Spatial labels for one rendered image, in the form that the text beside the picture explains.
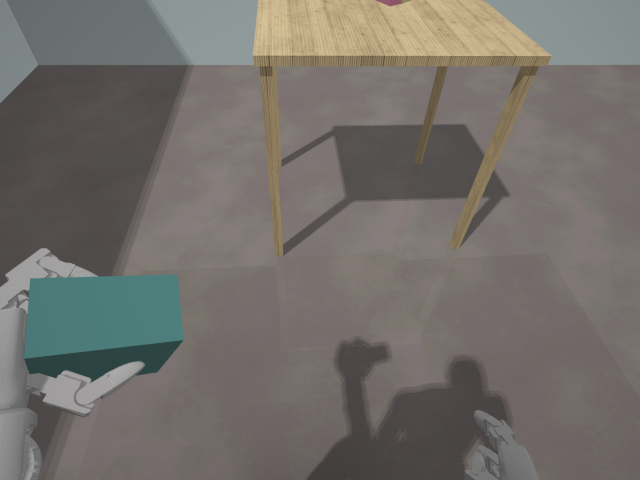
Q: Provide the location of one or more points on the robot left forearm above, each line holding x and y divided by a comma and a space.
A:
20, 456

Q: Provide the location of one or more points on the table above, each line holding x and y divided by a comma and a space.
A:
369, 33

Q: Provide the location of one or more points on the robot left hand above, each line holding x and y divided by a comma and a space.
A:
69, 392

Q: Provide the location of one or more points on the sponge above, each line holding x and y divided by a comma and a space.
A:
92, 325

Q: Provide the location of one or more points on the robot right hand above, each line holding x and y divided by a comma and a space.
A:
513, 462

